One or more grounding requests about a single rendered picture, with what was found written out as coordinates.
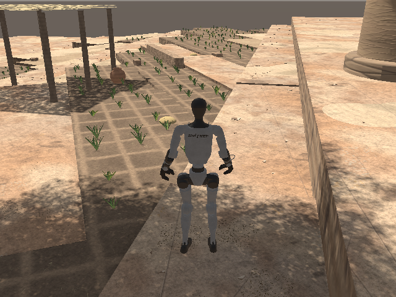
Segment right robot hand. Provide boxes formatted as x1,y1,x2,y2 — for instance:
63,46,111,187
219,164,233,174

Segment right robot shin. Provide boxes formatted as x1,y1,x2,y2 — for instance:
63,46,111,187
208,204,217,244

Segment left robot hand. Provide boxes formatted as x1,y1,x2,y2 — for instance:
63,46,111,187
160,168,174,181

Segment right robot foot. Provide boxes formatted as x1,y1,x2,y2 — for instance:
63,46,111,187
208,237,217,253

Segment robot left upper arm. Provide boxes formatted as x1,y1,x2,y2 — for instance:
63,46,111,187
168,125,186,158

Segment left robot forearm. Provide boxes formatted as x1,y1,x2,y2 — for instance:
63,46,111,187
161,149,174,171

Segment right robot forearm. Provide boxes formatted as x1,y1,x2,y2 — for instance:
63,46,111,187
222,149,232,167

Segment robot right upper arm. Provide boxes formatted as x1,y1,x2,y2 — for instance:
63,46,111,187
212,125,228,158

